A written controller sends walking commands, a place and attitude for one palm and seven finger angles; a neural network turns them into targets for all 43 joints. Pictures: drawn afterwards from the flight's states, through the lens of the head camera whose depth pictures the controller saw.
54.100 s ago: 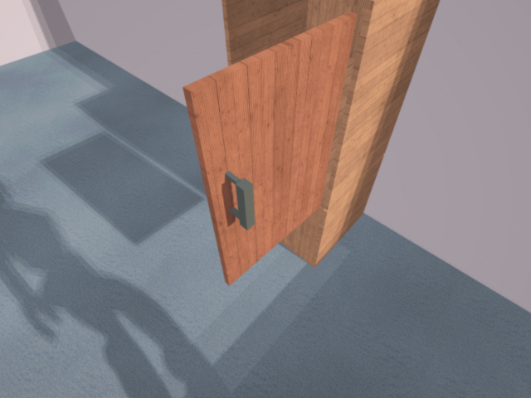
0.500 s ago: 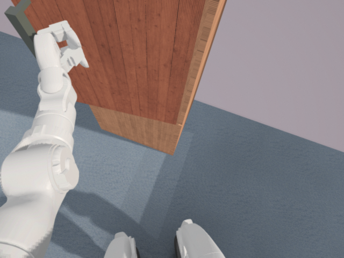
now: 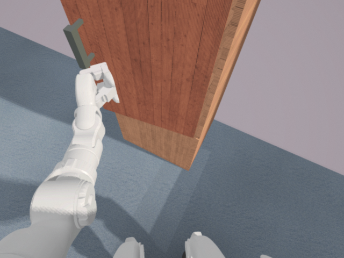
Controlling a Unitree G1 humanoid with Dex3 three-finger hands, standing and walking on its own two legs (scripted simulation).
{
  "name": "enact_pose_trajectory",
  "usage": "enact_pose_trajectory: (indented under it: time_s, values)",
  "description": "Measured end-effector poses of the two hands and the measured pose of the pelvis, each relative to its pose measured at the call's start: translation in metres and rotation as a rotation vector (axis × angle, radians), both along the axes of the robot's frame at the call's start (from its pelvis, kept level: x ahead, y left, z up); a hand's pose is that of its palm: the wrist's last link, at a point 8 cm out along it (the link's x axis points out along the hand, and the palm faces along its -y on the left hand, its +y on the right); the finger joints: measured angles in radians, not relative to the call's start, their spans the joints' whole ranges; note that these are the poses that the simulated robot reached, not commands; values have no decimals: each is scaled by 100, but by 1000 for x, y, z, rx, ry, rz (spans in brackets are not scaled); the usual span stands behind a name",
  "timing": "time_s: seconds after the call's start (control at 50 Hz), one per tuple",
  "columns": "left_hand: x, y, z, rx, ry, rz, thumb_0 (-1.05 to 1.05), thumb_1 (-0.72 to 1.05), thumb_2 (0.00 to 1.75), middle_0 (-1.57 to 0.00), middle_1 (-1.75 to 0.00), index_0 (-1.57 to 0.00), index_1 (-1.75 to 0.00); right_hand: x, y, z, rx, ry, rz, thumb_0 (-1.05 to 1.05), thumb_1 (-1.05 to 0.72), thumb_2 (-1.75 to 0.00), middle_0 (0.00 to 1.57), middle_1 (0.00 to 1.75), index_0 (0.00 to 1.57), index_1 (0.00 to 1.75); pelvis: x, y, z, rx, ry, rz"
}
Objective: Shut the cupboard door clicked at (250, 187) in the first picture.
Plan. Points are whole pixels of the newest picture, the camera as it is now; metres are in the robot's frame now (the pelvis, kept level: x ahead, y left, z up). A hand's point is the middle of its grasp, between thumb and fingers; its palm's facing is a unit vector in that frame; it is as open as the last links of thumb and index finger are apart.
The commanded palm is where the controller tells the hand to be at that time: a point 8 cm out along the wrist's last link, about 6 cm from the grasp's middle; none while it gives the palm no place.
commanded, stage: draw the hand back to the body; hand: left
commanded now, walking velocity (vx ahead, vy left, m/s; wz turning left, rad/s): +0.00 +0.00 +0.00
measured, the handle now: (82, 44) +0.66 +0.20 +0.07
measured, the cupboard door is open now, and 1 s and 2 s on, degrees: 8 8 8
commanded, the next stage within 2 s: step back with the hand held close in 1.62 s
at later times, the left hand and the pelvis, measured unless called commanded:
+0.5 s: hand (70, 111) +0.39 +0.16 +0.14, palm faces +0.10 -1.00 -0.02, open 3.1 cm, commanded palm +0.34 +0.21 +0.14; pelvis +0.00 +0.00 +0.04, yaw -1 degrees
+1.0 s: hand out of the picture +0.26 +0.24 +0.19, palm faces +0.35 -0.88 -0.31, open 4.3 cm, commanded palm +0.21 +0.28 +0.22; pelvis +0.02 +0.00 +0.07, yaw +1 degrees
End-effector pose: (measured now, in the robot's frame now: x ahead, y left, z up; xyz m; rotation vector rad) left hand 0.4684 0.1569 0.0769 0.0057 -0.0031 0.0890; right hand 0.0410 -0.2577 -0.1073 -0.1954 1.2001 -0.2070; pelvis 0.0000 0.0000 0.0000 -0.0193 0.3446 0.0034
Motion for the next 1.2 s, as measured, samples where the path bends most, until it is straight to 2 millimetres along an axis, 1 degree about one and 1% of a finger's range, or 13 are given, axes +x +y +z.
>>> enact_pose_trajectory:
  time_s: [0.06, 0.14, 0.24, 0.32, 0.42, 0.48, 0.56, 0.64, 0.7, 0.8, 0.9, 1.0, 1.2]
  values:
    - [0, 0, 5, 5, -18, 5, 2, 90, 90, -130, -150, -130, -150, -5, 5, -3, 14, -4, -1, 0, -90, -90, 20, 30, 20, 30, -3, 0, -1, 2, -1, -1]
    - [-5, 3, 12, 2, -40, 7, 2, 90, 90, -130, -150, -130, -150, -17, 10, -4, 37, 15, -21, 0, -90, -90, 21, 30, 20, 30, -5, 0, 1, 7, -11, -13]
    - [-29, 18, 20, 15, -29, 14, 2, 90, 90, -130, -150, -130, -150, -30, 13, 4, 59, 26, -58, 0, -90, -90, 21, 30, 20, 30, -3, -1, 12, 12, -54, -30]
    - [-54, 32, 31, 10, -33, 28, 2, 90, 90, -130, -150, -130, -150, -27, 11, 14, 52, 1, -64, 0, -90, -90, 21, 30, 20, 30, 0, -1, 23, 11, -99, -31]
    - [-83, 49, 48, 18, -63, 23, 2, 90, 90, -130, -150, -130, -150, -2, 3, 29, 21, -86, -42, 1, -90, -90, 21, 30, 20, 30, 2, -2, 33, 7, -152, -20]
    - [-101, 57, 58, 21, -73, 11, 2, 90, 90, -130, -150, -130, -150, 23, 0, 39, 6, -165, -21, 1, -90, -90, 21, 30, 20, 30, 3, -1, 38, 7, -181, -16]
    - [-126, 65, 70, 20, -80, 0, 2, 90, 90, -128, -148, -127, -147, 62, 1, 54, -2, -291, 18, 1, -90, -90, 20, 30, 20, 30, 4, 1, 44, 10, -220, -10]
    - [-152, 70, 82, 155, -45, 21, 1, 90, 90, -122, -141, -121, -140, 102, 10, 72, 2, -392, 37, 1, -90, -90, 20, 30, 20, 30, 7, 2, 52, 17, -271, -8]
    - [-170, 77, 90, 211, -19, 57, 1, 90, 90, -116, -134, -115, -134, 128, 21, 86, 11, -451, 63, 1, -90, -90, 20, 30, 20, 30, 10, 2, 59, 20, -306, -5]
    - [-196, 97, 102, 249, 3, 144, 1, 89, 90, -104, -121, -103, -120, 158, 40, 104, 33, -517, 125, 1, -90, -90, 20, 30, 20, 30, 14, 3, 67, 22, -352, 3]
    - [-222, 113, 118, 286, -10, 219, 2, 89, 90, -91, -107, -90, -106, 172, 55, 110, 60, -543, 180, 1, -90, -90, 21, 30, 20, 30, 20, 4, 72, 21, -379, 10]
    - [-245, 125, 132, 328, -27, 271, 1, 89, 90, -77, -92, -77, -91, 173, 63, 106, 79, -525, 206, 1, -90, -90, 21, 30, 20, 30, 25, 4, 74, 23, -392, 13]
    - [-283, 143, 164, 446, -67, 362, 1, 89, 90, -50, -62, -49, -61, 161, 54, 94, 75, -483, 186, 1, -90, -90, 21, 30, 20, 30, 30, 4, 75, 22, -400, 10]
